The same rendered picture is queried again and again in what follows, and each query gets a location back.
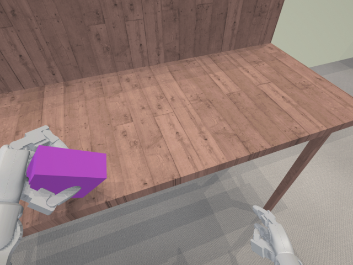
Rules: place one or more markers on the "sponge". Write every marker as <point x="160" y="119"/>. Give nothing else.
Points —
<point x="57" y="169"/>

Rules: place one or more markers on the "right robot hand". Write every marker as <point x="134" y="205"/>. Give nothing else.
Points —
<point x="275" y="239"/>

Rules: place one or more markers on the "table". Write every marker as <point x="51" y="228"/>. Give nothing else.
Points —
<point x="170" y="90"/>

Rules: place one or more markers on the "left robot hand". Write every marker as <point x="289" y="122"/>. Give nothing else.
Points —
<point x="14" y="161"/>

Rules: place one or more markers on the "left robot forearm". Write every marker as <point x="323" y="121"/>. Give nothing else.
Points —
<point x="11" y="230"/>

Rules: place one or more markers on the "right robot forearm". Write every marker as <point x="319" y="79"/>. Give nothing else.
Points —
<point x="287" y="259"/>

